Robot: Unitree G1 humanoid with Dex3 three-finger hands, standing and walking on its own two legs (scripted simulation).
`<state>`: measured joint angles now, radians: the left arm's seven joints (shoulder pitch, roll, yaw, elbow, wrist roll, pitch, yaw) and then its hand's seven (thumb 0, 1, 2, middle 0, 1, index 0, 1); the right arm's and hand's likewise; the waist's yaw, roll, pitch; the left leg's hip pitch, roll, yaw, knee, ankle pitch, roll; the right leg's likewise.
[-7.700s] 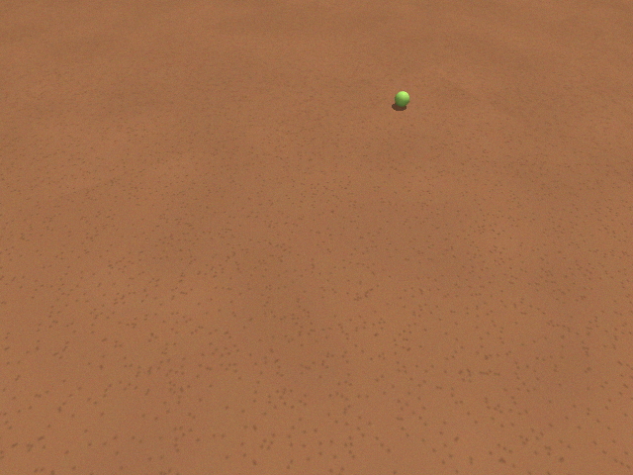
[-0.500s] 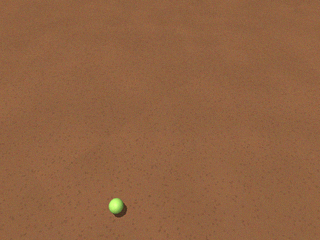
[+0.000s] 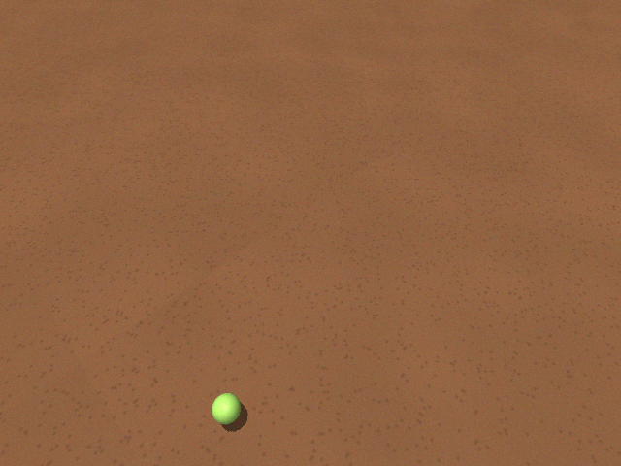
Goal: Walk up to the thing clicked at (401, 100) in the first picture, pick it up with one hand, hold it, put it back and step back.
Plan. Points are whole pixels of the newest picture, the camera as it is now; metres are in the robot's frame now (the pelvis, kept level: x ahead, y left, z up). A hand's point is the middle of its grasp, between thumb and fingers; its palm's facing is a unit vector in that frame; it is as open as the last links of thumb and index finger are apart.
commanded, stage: stand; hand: left
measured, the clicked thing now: (226, 408) +0.39 +0.25 -0.74
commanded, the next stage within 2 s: none
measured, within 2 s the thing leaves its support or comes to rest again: neither
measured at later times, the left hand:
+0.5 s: hand out of the picture +0.09 +0.25 -0.15, palm faces -0.02 -0.94 -0.35, open 7.3 cm
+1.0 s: hand out of the picture +0.07 +0.25 -0.16, palm faces -0.02 -0.94 -0.35, open 7.3 cm
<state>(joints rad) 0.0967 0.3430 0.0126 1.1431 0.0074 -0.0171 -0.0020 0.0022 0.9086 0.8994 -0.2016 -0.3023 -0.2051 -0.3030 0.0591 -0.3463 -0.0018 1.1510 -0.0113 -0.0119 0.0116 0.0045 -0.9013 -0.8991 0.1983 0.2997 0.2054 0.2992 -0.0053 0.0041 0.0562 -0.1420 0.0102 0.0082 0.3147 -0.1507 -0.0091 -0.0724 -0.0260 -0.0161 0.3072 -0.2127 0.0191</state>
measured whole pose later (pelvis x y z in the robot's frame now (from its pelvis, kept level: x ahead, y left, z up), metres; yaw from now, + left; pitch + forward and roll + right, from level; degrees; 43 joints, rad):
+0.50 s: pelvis +0.00 -0.01 +0.00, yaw +0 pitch -2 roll +0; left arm 0.09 0.34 0.01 1.14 0.01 -0.01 0.00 0.00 0.91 0.90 -0.20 -0.30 -0.21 -0.30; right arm 0.07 -0.35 0.00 1.15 -0.01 -0.01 0.01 0.00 -0.90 -0.90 0.20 0.30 0.21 0.30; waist -0.01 0.01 0.05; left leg -0.12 0.02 0.01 0.30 -0.15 -0.02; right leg -0.05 -0.02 -0.02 0.29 -0.21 0.01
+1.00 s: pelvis +0.00 -0.01 +0.00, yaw +0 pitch -2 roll +0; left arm 0.11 0.35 0.01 1.13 0.01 -0.01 0.00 0.00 0.91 0.90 -0.20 -0.30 -0.21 -0.30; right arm 0.09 -0.35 0.00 1.14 -0.01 -0.01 0.01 0.00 -0.90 -0.90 0.20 0.30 0.21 0.30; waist 0.00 0.00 0.05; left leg -0.12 0.02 0.01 0.30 -0.15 -0.02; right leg -0.05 -0.01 -0.02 0.29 -0.21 0.01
